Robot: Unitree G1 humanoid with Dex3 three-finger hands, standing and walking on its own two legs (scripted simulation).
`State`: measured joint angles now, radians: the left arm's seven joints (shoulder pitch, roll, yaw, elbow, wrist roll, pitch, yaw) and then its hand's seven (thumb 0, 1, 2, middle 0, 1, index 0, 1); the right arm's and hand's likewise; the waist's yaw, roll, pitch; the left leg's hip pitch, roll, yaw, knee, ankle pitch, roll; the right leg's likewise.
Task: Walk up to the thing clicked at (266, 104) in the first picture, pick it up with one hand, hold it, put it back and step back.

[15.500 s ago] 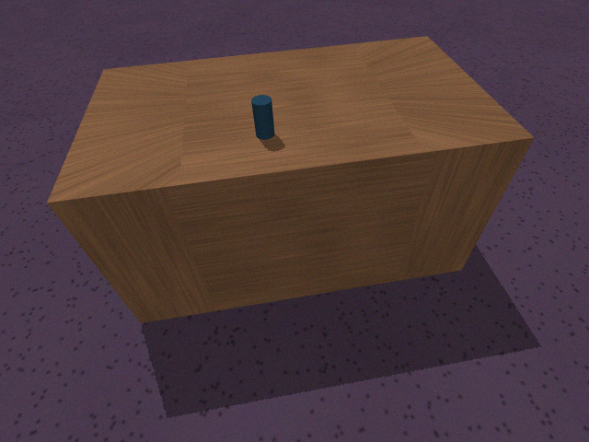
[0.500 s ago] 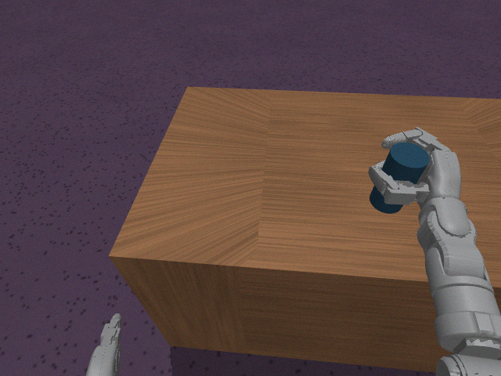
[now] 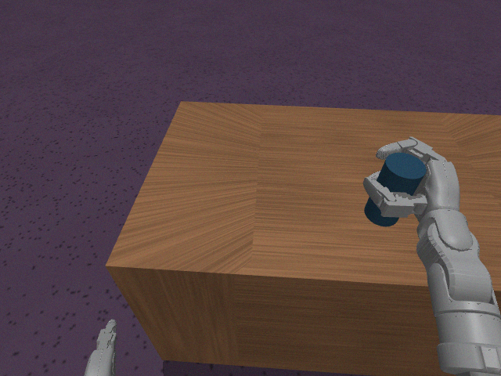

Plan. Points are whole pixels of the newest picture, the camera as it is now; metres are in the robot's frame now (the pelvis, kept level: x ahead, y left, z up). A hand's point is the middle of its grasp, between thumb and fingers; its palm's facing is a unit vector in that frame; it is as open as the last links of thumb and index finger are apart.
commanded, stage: lift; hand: right
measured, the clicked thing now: (392, 191) +0.36 -0.18 +0.15
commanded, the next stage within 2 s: hold in 0.04 s
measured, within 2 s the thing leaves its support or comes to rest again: neither
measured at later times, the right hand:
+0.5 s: hand (397, 177) +0.35 -0.17 +0.19, palm faces +0.15 +0.99 -0.02, open 7.6 cm
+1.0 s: hand (400, 179) +0.34 -0.17 +0.19, palm faces +0.16 +0.99 -0.03, open 7.6 cm
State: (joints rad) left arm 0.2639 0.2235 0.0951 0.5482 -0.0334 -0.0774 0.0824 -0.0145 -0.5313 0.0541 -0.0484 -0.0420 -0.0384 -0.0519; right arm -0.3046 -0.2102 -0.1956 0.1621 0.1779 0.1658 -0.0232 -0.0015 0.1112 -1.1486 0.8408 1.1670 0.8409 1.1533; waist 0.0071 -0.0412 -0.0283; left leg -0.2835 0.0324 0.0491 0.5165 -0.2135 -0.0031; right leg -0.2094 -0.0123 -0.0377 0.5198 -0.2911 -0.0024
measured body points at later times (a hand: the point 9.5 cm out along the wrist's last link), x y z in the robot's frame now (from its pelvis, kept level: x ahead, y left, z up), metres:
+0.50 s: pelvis +0.01 +0.00 +0.00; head -0.02 +0.03 +0.45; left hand +0.17 +0.26 -0.08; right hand +0.33 -0.22 +0.19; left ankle +0.04 +0.12 -0.74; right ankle -0.01 -0.12 -0.74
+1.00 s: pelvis +0.01 +0.00 +0.00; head -0.01 +0.03 +0.45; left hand +0.18 +0.26 -0.08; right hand +0.33 -0.22 +0.19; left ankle +0.04 +0.12 -0.74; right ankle -0.01 -0.12 -0.74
